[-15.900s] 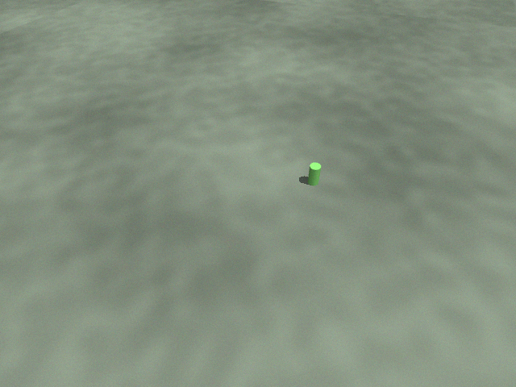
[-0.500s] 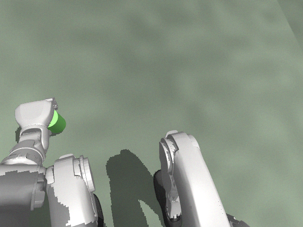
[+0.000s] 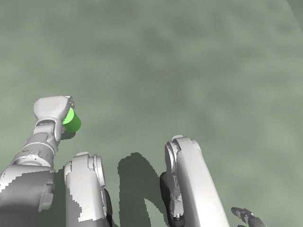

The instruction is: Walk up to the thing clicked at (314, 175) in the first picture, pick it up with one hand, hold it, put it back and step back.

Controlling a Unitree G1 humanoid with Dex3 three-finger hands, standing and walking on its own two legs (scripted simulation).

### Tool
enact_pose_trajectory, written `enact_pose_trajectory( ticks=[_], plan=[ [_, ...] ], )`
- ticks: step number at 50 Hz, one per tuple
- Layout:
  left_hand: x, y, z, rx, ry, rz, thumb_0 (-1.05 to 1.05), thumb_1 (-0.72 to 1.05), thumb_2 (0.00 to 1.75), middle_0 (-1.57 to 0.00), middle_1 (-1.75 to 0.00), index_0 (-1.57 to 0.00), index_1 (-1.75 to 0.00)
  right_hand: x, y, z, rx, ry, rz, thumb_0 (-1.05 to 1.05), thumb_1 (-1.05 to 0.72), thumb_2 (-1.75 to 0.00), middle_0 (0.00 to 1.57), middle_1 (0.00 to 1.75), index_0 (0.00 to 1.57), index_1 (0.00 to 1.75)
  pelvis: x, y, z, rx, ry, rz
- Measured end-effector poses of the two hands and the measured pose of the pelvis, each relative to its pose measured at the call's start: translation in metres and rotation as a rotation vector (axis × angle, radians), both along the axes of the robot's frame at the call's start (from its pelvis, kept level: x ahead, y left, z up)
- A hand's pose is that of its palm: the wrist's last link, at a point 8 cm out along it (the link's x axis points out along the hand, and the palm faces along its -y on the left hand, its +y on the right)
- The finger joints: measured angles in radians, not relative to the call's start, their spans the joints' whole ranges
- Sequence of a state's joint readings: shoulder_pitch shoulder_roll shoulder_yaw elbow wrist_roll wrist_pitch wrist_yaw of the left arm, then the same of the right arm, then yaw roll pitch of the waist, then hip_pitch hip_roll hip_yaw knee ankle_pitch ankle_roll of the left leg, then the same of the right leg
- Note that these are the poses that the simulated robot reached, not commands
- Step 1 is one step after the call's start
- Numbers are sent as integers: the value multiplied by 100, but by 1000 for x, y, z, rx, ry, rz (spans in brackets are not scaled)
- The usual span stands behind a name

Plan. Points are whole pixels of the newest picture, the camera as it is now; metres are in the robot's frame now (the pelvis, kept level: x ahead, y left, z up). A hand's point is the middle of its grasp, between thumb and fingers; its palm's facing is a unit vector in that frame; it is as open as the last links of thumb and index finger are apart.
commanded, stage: settle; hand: left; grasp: from above
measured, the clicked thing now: (68, 119) +0.46 +0.21 -0.22
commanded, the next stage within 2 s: lift in 0.02 s
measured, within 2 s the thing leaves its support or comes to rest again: neither
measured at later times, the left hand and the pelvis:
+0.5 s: hand (45, 121) +0.42 +0.23 -0.09, palm faces -0.46 -0.04 -0.89, open 8.7 cm; pelvis +0.00 +0.01 +0.05, yaw +1 degrees
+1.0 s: hand (1, 122) +0.37 +0.24 +0.08, palm faces -0.44 -0.09 -0.89, open 8.8 cm; pelvis +0.02 +0.01 +0.19, yaw +3 degrees
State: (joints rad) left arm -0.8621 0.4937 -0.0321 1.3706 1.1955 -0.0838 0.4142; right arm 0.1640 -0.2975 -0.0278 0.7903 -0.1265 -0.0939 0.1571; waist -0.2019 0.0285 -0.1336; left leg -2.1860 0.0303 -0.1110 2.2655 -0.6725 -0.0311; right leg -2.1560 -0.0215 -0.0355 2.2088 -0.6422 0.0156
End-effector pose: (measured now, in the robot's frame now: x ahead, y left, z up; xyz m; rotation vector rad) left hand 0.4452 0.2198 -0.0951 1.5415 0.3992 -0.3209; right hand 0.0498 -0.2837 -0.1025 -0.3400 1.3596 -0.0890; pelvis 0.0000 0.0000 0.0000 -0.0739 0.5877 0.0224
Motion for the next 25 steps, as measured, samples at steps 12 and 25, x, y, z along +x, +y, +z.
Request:
enact_pose_trajectory(
  ticks=[12,25],
  plan=[
    [0,2,21,-6,-3,10,7,19,51,-109,-51,-76,-45,-4,10,13,-16,-10,-38,0,-92,-90,20,30,20,30,-2,4,15,-5,2,4],
    [-20,13,64,-18,23,28,5,16,54,-113,-49,-77,-45,11,16,42,-15,-64,-78,0,-92,-91,20,30,20,30,-1,6,48,-1,-3,17]
  ],
)
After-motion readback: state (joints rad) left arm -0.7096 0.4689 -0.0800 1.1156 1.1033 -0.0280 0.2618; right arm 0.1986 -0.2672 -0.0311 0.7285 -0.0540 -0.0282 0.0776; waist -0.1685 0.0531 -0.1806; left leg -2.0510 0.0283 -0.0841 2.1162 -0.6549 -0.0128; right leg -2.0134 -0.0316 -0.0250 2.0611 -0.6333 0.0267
